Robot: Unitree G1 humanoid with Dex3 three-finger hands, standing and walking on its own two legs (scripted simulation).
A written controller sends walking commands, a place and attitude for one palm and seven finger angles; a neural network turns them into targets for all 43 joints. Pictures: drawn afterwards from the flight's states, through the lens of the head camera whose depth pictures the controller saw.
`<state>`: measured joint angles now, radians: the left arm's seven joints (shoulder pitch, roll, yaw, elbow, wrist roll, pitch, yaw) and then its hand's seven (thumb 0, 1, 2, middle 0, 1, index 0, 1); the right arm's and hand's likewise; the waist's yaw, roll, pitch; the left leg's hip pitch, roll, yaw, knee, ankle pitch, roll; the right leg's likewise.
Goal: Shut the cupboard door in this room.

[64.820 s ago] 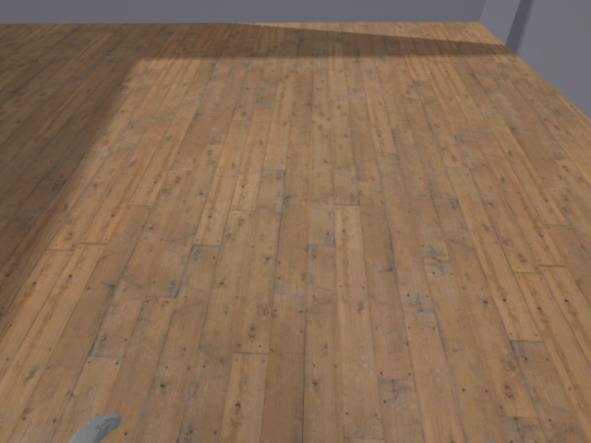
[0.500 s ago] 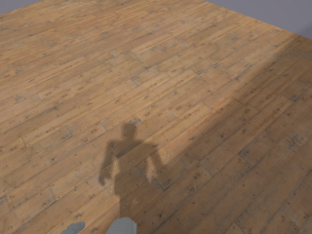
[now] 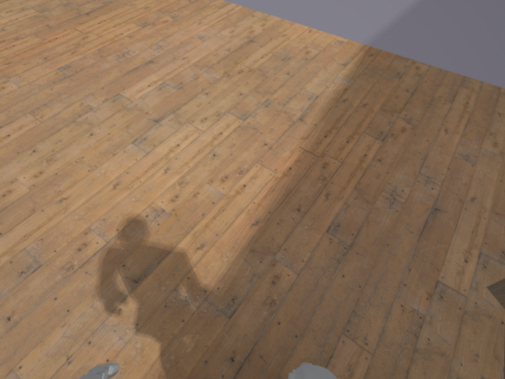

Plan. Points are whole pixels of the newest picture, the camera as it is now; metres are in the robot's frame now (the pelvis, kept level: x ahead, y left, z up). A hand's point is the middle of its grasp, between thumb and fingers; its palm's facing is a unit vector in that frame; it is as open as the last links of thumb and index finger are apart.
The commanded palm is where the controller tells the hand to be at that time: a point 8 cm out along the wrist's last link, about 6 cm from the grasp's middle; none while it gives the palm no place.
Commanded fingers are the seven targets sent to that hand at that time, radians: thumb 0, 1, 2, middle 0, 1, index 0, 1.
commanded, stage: turn to face it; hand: left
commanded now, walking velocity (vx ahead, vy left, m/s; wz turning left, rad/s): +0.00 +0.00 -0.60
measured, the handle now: out of the picture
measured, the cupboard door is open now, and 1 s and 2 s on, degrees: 50 50 50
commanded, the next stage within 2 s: take the last steps up to it in 1.72 s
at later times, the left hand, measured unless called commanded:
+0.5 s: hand (171, 358) +0.17 +0.16 -0.17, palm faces -0.26 -0.94 -0.22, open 7.4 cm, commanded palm none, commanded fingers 0.00 0.90 0.90 -0.20 -0.30 -0.20 -0.30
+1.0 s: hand (222, 303) +0.26 +0.07 -0.15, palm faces -0.54 -0.79 -0.29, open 7.4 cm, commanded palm none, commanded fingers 0.00 0.90 0.90 -0.20 -0.30 -0.20 -0.30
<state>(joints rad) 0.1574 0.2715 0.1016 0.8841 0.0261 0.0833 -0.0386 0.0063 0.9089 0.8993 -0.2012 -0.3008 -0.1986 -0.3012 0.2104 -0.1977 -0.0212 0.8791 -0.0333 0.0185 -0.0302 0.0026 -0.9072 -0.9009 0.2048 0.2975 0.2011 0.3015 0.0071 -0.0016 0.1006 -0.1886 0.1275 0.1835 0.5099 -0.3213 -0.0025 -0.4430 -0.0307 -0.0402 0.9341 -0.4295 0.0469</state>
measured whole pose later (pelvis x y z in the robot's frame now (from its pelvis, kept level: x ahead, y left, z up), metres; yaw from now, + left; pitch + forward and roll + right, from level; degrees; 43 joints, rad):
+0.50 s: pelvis +0.03 -0.01 -0.01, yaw -17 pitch +2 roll +0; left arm 0.19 0.22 0.06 0.89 0.03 0.04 -0.01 0.00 0.90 0.90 -0.21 -0.30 -0.21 -0.30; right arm 0.15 -0.24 -0.04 0.87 -0.01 0.04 -0.02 0.00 -0.91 -0.90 0.20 0.30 0.20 0.30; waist 0.01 -0.02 0.08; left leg -0.37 0.04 0.02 0.70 -0.35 -0.08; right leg -0.30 0.04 0.10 0.54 -0.28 -0.01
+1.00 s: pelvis +0.05 -0.04 -0.01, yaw -35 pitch +1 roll +0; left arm 0.14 0.22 0.06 0.86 0.02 0.03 -0.01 0.00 0.91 0.90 -0.20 -0.30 -0.20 -0.30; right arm 0.21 -0.28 -0.06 0.92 -0.02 0.08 -0.02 0.01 -0.91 -0.90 0.20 0.30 0.20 0.30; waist -0.02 0.06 0.10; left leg -0.43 0.11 0.07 1.09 -0.51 -0.07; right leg -0.30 0.01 -0.04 0.61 -0.32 -0.03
